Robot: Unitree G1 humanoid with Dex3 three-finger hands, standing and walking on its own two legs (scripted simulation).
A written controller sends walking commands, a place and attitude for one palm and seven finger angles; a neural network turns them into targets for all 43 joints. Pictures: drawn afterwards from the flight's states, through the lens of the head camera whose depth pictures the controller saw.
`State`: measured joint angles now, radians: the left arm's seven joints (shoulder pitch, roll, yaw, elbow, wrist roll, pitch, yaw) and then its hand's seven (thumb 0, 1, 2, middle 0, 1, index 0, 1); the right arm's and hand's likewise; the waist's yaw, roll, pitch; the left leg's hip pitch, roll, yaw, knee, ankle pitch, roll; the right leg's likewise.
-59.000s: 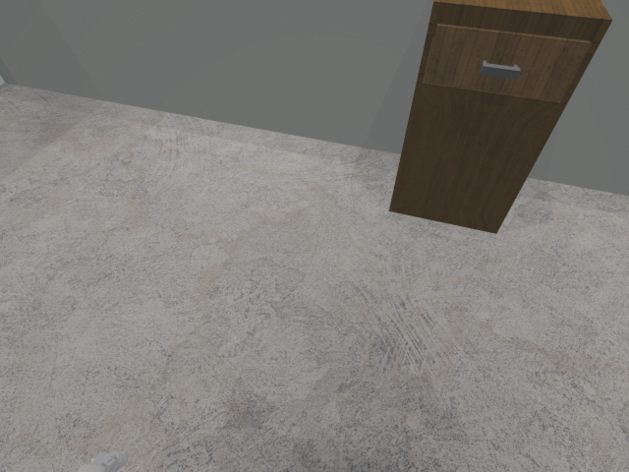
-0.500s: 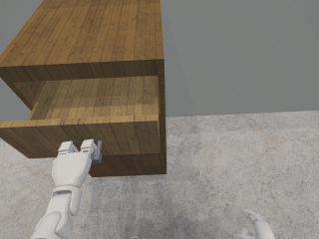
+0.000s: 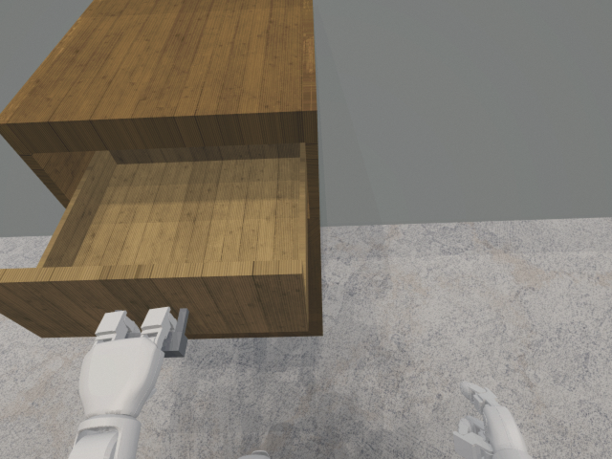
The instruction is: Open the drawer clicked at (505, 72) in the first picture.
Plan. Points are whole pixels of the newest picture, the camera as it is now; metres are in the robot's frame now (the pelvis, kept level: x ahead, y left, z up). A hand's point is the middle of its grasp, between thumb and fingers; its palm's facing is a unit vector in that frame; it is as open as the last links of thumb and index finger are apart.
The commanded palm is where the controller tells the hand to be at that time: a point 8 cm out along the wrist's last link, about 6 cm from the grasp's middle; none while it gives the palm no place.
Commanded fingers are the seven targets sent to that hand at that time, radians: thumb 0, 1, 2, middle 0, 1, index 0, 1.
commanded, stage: pull the drawer open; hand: left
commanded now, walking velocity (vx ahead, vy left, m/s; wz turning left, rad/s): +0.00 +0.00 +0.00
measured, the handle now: (147, 330) +0.28 +0.24 +0.00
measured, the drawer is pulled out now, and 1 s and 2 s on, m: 0.23 0.30 0.30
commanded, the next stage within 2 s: open the thumb to release the handle in 0.74 s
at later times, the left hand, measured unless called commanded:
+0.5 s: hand (132, 429) +0.16 +0.23 -0.02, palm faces -0.04 -0.08 -1.00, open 6.2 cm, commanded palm +0.13 +0.24 +0.03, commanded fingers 0.00 0.90 0.90 -0.40 -1.35 -0.40 -1.35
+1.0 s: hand (130, 436) +0.16 +0.23 -0.02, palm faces -0.02 -0.08 -1.00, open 6.4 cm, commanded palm +0.13 +0.23 +0.03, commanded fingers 0.00 0.27 0.63 -0.35 -1.28 -0.35 -1.28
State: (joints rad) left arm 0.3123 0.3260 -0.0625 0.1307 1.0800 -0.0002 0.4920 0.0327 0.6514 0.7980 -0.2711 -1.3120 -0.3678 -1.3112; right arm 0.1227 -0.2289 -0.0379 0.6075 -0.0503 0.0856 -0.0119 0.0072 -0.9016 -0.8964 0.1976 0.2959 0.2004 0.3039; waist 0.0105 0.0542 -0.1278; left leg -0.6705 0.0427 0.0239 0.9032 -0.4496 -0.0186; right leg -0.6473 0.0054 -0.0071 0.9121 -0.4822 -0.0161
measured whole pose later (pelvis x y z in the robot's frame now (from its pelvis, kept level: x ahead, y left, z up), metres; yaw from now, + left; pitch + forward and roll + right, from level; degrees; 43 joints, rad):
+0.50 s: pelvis -0.01 -0.01 -0.01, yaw +0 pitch +12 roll +1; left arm 0.52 0.35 -0.04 -0.02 1.07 -0.06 0.52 0.04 0.66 0.76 -0.27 -1.30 -0.37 -1.30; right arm 0.11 -0.22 -0.03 0.57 -0.06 0.09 0.00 0.01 -0.90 -0.90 0.20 0.30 0.20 0.30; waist 0.03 0.05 -0.13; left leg -0.71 0.05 0.02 0.96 -0.46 -0.03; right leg -0.69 0.01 -0.01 0.98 -0.50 -0.03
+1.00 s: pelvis -0.01 -0.01 -0.02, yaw +0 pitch +14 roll +1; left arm 0.58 0.35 -0.02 -0.07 1.07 -0.09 0.54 0.02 0.62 0.75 -0.31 -1.28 -0.37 -1.29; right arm 0.13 -0.24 -0.04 0.55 -0.08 0.08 0.02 0.01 -0.90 -0.90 0.20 0.30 0.20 0.30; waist 0.03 0.06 -0.15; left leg -0.77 0.05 0.01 1.01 -0.48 -0.03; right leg -0.75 0.01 -0.01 1.03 -0.52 -0.03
